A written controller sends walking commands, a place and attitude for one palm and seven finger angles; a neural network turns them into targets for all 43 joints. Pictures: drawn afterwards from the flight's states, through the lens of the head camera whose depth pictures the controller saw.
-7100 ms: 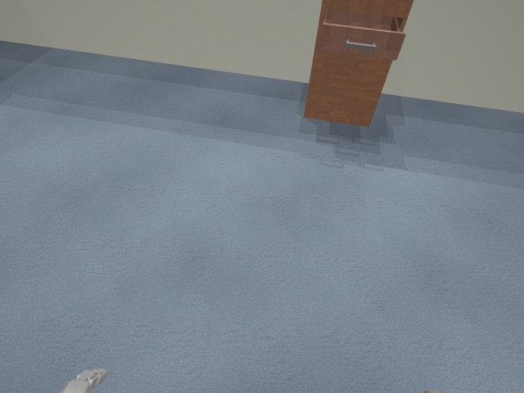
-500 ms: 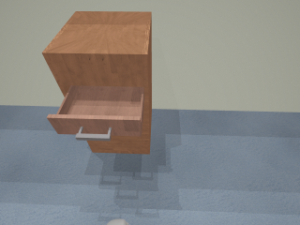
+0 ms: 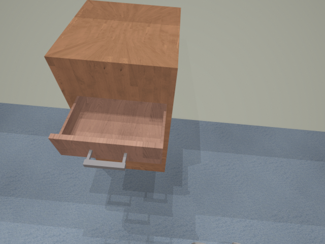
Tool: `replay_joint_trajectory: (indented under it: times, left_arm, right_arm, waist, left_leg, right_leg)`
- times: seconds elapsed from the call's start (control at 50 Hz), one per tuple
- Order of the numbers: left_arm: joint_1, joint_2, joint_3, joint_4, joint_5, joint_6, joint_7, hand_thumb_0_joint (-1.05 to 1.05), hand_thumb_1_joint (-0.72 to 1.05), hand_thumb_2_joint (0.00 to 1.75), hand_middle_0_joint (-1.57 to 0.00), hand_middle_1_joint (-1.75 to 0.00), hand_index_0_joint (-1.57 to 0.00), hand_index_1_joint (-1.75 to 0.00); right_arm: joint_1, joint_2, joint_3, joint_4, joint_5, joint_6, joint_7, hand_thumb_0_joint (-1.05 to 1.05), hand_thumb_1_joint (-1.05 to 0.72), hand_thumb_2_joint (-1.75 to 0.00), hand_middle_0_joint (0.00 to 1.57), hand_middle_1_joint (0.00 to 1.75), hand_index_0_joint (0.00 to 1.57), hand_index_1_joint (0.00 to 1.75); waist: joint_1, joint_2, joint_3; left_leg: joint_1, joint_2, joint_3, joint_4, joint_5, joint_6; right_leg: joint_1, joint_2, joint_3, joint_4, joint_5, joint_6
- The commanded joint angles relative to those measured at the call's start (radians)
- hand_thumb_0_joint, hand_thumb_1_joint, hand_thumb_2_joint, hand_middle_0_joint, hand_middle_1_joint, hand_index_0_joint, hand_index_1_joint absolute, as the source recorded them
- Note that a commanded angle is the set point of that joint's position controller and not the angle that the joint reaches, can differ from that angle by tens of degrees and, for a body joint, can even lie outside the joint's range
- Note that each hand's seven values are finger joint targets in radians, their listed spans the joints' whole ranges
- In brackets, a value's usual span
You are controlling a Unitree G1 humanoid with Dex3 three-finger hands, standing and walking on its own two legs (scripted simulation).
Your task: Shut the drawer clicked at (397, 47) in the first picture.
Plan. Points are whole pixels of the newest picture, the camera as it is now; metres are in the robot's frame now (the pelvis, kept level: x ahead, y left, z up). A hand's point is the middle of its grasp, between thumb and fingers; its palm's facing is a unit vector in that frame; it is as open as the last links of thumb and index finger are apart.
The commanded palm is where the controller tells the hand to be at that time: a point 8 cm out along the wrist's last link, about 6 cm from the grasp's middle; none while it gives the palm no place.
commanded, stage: come to a stop and stand still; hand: left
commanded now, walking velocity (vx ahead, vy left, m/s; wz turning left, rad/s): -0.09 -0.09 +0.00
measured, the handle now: (106, 159) +0.38 +0.23 -0.17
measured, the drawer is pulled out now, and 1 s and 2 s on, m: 0.20 0.20 0.20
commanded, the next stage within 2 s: look again from close up in 1.80 s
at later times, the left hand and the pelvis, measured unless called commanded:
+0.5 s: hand out of the picture +0.04 +0.07 -0.16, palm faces +0.04 -0.97 -0.24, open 7.3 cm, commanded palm none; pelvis -0.02 -0.11 +0.00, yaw +1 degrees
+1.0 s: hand out of the picture -0.07 +0.05 -0.17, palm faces +0.09 -0.98 -0.17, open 7.3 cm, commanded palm none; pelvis -0.05 -0.11 +0.00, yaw +1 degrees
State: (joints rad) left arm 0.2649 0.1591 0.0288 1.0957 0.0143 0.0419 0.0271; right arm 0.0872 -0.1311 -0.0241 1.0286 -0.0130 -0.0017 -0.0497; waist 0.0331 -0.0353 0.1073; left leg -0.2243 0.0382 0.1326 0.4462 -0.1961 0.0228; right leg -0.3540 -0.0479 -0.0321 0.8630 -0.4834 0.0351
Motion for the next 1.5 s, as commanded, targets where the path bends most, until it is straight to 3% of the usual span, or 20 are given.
replay_joint_trajectory:
  times: [0.0,0.06,0.12,0.14,0.16,0.18,0.2,0.22,0.24,0.28,0.34,0.4,0.44,0.52,0.58,0.62,0.7,0.82,1.12,1.48]
  left_arm:
    - [0.080,0.076,0.043,-0.067,0.004,0.014,0.006,0.00,0.90,0.90,-0.20,-0.30,-0.20,-0.30]
    - [0.059,0.064,0.043,-0.097,0.003,0.014,0.002,0.00,0.90,0.90,-0.20,-0.30,-0.20,-0.30]
    - [0.083,0.068,0.039,-0.102,0.001,-0.005,0.001,0.00,0.90,0.90,-0.20,-0.30,-0.20,-0.30]
    - [0.114,0.080,0.040,-0.092,0.005,-0.013,0.000,0.00,0.90,0.90,-0.20,-0.30,-0.20,-0.30]
    - [0.112,0.122,0.043,-0.093,0.015,-0.023,0.003,0.00,0.90,0.90,-0.20,-0.30,-0.20,-0.30]
    - [0.059,0.205,0.045,-0.105,0.023,-0.037,0.007,0.00,0.90,0.90,-0.20,-0.30,-0.20,-0.30]
    - [0.034,0.226,0.043,-0.121,0.015,-0.039,0.006,0.00,0.90,0.90,-0.20,-0.30,-0.20,-0.30]
    - [-0.001,0.211,0.039,-0.127,0.017,-0.038,0.006,0.00,0.90,0.90,-0.20,-0.30,-0.20,-0.30]
    - [-0.041,0.202,0.042,-0.132,0.016,-0.039,0.009,0.00,0.90,0.90,-0.20,-0.30,-0.20,-0.30]
    - [-0.083,0.156,0.031,-0.126,0.008,-0.043,0.012,0.00,0.90,0.90,-0.20,-0.30,-0.20,-0.30]
    - [-0.049,0.149,0.028,-0.115,0.004,-0.051,0.009,0.00,0.90,0.90,-0.20,-0.30,-0.20,-0.30]
    - [0.002,0.148,0.032,-0.087,0.003,-0.057,0.013,0.00,0.90,0.90,-0.20,-0.30,-0.20,-0.30]
    - [0.012,0.143,0.030,-0.065,-0.003,-0.060,0.016,0.00,0.90,0.90,-0.20,-0.30,-0.20,-0.30]
    - [-0.016,0.101,0.018,-0.043,-0.021,-0.057,0.017,0.00,0.90,0.90,-0.20,-0.30,-0.20,-0.30]
    - [-0.014,0.090,0.019,-0.031,-0.016,-0.055,0.020,0.00,0.90,0.90,-0.20,-0.30,-0.20,-0.30]
    - [-0.021,0.110,0.023,-0.017,-0.018,-0.048,0.018,0.00,0.90,0.90,-0.20,-0.30,-0.20,-0.30]
    - [-0.005,0.100,0.020,-0.002,-0.013,-0.043,0.014,0.00,0.90,0.90,-0.20,-0.30,-0.20,-0.30]
    - [0.023,0.086,0.018,0.006,-0.014,-0.044,0.011,0.00,0.90,0.90,-0.20,-0.30,-0.20,-0.30]
    - [0.096,0.036,0.003,0.038,-0.012,-0.052,0.011,0.00,0.90,0.90,-0.20,-0.30,-0.20,-0.30]
    - [0.124,0.013,-0.017,0.058,-0.010,-0.065,0.018,0.00,0.90,0.90,-0.20,-0.30,-0.20,-0.30]
  right_arm:
    - [0.097,-0.209,-0.058,-0.029,-0.005,0.016,-0.010,0.00,-0.90,-0.90,0.20,0.30,0.20,0.30]
    - [0.058,-0.208,-0.065,-0.048,-0.013,0.020,0.001,0.00,-0.90,-0.90,0.20,0.30,0.20,0.30]
    - [0.048,-0.209,-0.069,-0.052,-0.013,0.024,0.013,0.00,-0.90,-0.90,0.20,0.30,0.20,0.30]
    - [0.053,-0.206,-0.070,-0.050,-0.008,0.027,0.017,0.00,-0.90,-0.90,0.20,0.30,0.20,0.30]
    - [0.087,-0.168,-0.067,-0.047,0.000,0.029,0.022,0.00,-0.90,-0.90,0.20,0.30,0.20,0.30]
    - [0.119,-0.098,-0.052,-0.061,0.009,0.034,0.029,0.00,-0.90,-0.90,0.20,0.30,0.20,0.30]
    - [0.072,-0.095,-0.045,-0.081,0.006,0.043,0.031,0.00,-0.90,-0.90,0.20,0.30,0.20,0.30]
    - [0.064,-0.094,-0.046,-0.076,0.004,0.051,0.032,0.00,-0.90,-0.90,0.20,0.30,0.20,0.30]
    - [0.081,-0.097,-0.046,-0.062,0.000,0.056,0.031,0.00,-0.90,-0.90,0.20,0.30,0.20,0.30]
    - [0.133,-0.103,-0.042,-0.019,0.001,0.050,0.030,0.00,-0.90,-0.90,0.20,0.30,0.20,0.30]
    - [0.155,-0.096,-0.033,0.005,0.005,0.038,0.029,0.00,-0.90,-0.90,0.20,0.30,0.20,0.30]
    - [0.157,-0.084,-0.023,0.015,0.008,0.028,0.022,0.00,-0.90,-0.90,0.20,0.30,0.20,0.30]
    - [0.186,-0.075,-0.015,0.034,0.007,0.022,0.015,0.00,-0.90,-0.90,0.20,0.30,0.20,0.30]
    - [0.281,-0.081,-0.005,0.090,0.003,0.010,0.002,0.00,-0.90,-0.90,0.20,0.30,0.20,0.30]
    - [0.296,-0.088,0.000,0.101,0.000,0.012,-0.004,0.00,-0.90,-0.90,0.20,0.30,0.20,0.30]
    - [0.289,-0.067,0.004,0.108,-0.001,0.014,-0.001,0.00,-0.90,-0.90,0.20,0.30,0.20,0.30]
    - [0.318,-0.059,0.006,0.108,-0.004,0.022,0.000,0.00,-0.90,-0.90,0.20,0.30,0.20,0.30]
    - [0.372,-0.055,0.011,0.112,-0.006,0.018,0.002,0.00,-0.90,-0.90,0.20,0.30,0.20,0.30]
    - [0.418,-0.029,0.022,0.123,-0.005,-0.001,0.000,0.00,-0.90,-0.90,0.20,0.30,0.20,0.30]
    - [0.385,-0.040,0.027,0.123,0.006,-0.029,-0.008,0.00,-0.90,-0.90,0.20,0.30,0.20,0.30]
  waist:
    - [-0.026,0.149,-0.145]
    - [-0.024,0.226,-0.145]
    - [-0.009,0.233,-0.152]
    - [0.005,0.192,-0.168]
    - [-0.003,0.051,-0.159]
    - [-0.036,-0.200,-0.127]
    - [-0.009,-0.226,-0.096]
    - [-0.017,-0.161,-0.095]
    - [-0.034,-0.213,-0.074]
    - [-0.056,-0.150,-0.072]
    - [-0.037,-0.090,-0.090]
    - [-0.010,-0.056,-0.123]
    - [-0.013,-0.042,-0.148]
    - [-0.037,0.022,-0.144]
    - [-0.030,0.028,-0.106]
    - [-0.026,0.099,-0.080]
    - [-0.031,0.043,-0.008]
    - [-0.038,0.018,-0.013]
    - [-0.027,0.065,0.011]
    - [-0.028,0.039,-0.023]
  left_leg:
    - [0.093,0.312,-0.170,-0.101,0.627,0.160]
    - [0.052,0.282,-0.148,-0.104,0.450,0.138]
    - [0.014,0.255,-0.157,-0.063,0.285,0.104]
    - [-0.021,0.218,-0.138,-0.006,0.188,0.067]
    - [-0.055,0.135,-0.095,0.090,0.038,0.013]
    - [-0.152,0.028,-0.031,0.190,-0.205,-0.045]
    - [-0.119,0.004,-0.081,0.290,-0.337,-0.045]
    - [-0.097,0.012,-0.128,0.366,-0.346,-0.037]
    - [-0.123,0.011,-0.151,0.412,-0.316,-0.029]
    - [-0.121,0.015,-0.145,0.456,-0.240,-0.032]
    - [-0.119,0.009,-0.131,0.386,-0.231,-0.043]
    - [-0.098,0.013,-0.125,0.228,-0.245,-0.048]
    - [-0.046,0.013,-0.126,0.098,-0.204,-0.047]
    - [0.103,0.050,-0.171,-0.093,0.036,-0.016]
    - [0.066,0.064,-0.150,-0.062,0.010,-0.012]
    - [0.036,0.054,-0.149,-0.093,-0.027,-0.015]
    - [0.014,0.042,-0.139,-0.100,-0.090,-0.012]
    - [0.010,0.036,-0.141,-0.113,-0.105,-0.005]
    - [-0.050,0.048,-0.172,-0.158,-0.129,0.003]
    - [0.033,0.084,-0.191,-0.171,0.083,0.013]
  right_leg:
    - [-0.048,-0.008,0.035,0.138,0.020,-0.002]
    - [-0.009,-0.010,0.014,0.031,0.043,-0.008]
    - [0.104,-0.003,-0.016,-0.211,0.125,-0.015]
    - [0.182,0.003,-0.025,-0.353,0.254,-0.014]
    - [0.211,-0.039,0.034,-0.495,0.357,-0.017]
    - [0.184,-0.215,0.254,-0.557,0.470,-0.080]
    - [0.063,-0.296,0.291,-0.602,0.516,-0.163]
    - [0.017,-0.283,0.266,-0.613,0.435,-0.202]
    - [0.011,-0.245,0.258,-0.616,0.380,-0.199]
    - [0.059,-0.197,0.190,-0.600,0.436,-0.194]
    - [0.155,-0.181,0.149,-0.572,0.535,-0.195]
    - [0.266,-0.195,0.181,-0.563,0.616,-0.212]
    - [0.302,-0.190,0.192,-0.549,0.654,-0.201]
    - [0.236,-0.107,0.146,-0.566,0.495,-0.063]
    - [0.250,-0.078,0.142,-0.616,0.433,-0.007]
    - [0.265,-0.078,0.135,-0.630,0.346,-0.015]
    - [0.202,-0.073,0.151,-0.698,0.151,-0.012]
    - [0.180,-0.070,0.147,-0.706,0.095,-0.025]
    - [0.169,-0.059,0.113,-0.625,0.149,-0.067]
    - [0.204,-0.056,0.063,-0.513,0.437,-0.074]
